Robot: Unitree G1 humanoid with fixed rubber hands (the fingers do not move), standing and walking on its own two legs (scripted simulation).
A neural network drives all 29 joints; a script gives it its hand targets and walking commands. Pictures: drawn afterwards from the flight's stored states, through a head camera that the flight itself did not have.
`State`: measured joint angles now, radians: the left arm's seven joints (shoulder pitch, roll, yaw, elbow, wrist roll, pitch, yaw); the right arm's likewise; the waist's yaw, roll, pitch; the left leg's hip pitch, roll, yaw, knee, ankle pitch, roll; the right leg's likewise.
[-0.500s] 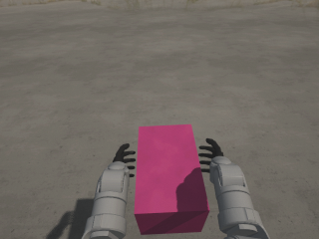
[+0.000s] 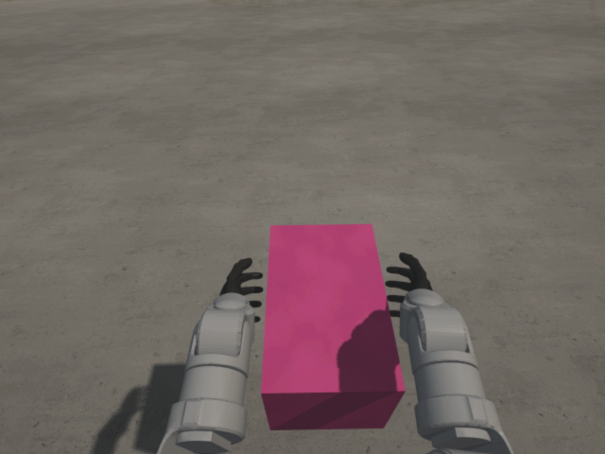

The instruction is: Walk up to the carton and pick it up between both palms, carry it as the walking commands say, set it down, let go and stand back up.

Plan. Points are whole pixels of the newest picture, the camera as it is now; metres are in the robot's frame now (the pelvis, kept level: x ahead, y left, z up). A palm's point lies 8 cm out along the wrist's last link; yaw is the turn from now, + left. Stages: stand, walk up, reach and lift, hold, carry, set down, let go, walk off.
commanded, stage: carry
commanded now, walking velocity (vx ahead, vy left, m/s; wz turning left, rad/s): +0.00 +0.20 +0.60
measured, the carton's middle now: (323, 321) +0.35 -0.02 -0.02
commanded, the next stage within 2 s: none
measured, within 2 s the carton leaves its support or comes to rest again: neither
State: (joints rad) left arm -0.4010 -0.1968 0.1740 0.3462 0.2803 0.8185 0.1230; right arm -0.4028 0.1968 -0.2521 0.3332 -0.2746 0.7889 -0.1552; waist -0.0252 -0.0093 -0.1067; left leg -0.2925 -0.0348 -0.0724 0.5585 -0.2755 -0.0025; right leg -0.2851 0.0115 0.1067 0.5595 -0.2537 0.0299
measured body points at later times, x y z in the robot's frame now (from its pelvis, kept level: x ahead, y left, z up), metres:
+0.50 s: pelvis -0.03 +0.09 -0.01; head +0.00 +0.10 +0.44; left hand +0.26 +0.26 +0.08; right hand +0.31 +0.00 +0.09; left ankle -0.01 +0.20 -0.73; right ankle +0.01 -0.09 -0.73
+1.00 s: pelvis -0.10 +0.17 +0.00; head -0.08 +0.16 +0.45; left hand +0.13 +0.40 +0.09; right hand +0.24 +0.16 +0.09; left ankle -0.12 +0.29 -0.66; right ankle -0.05 +0.06 -0.73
